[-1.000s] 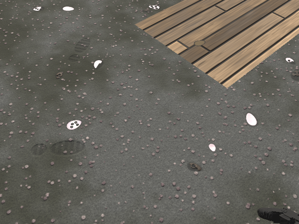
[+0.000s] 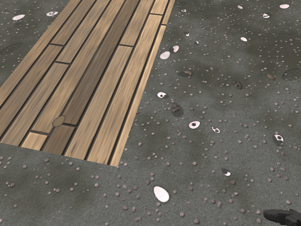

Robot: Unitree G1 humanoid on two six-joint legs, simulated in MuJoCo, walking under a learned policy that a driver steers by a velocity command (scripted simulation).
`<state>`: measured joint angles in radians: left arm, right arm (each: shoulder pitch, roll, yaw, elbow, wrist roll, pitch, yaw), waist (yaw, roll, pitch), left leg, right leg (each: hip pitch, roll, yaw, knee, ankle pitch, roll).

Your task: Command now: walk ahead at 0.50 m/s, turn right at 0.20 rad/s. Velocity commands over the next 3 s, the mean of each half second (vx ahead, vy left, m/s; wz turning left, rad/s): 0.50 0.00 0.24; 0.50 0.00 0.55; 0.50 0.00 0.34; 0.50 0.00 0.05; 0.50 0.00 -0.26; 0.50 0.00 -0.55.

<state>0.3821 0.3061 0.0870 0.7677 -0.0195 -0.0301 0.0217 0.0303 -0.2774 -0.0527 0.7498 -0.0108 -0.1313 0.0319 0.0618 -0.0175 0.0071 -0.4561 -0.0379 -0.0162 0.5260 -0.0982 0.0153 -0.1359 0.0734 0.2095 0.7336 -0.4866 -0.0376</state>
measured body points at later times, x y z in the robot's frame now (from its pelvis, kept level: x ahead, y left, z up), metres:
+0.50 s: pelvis +0.26 -0.02 +0.01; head +0.28 -0.03 +0.46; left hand +0.42 +0.26 -0.05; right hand +0.34 -0.30 -0.12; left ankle +0.13 +0.10 -0.65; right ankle +0.33 -0.12 -0.72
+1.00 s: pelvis +0.49 +0.11 +0.00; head +0.53 +0.14 +0.45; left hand +0.42 +0.40 -0.12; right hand +0.78 -0.04 -0.08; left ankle +0.53 +0.20 -0.72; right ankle +0.43 -0.09 -0.62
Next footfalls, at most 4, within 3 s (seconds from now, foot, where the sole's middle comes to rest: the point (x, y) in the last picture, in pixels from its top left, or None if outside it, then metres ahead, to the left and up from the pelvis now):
0.40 right None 0.37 -0.12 -0.76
0.90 left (116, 204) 0.56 0.22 -0.76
1.40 right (128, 139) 0.91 0.21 -0.76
1.90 left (61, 125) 0.99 0.58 -0.76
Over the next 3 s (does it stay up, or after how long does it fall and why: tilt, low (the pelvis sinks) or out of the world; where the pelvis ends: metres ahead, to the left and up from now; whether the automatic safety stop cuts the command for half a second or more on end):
stays up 1.46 0.73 0.00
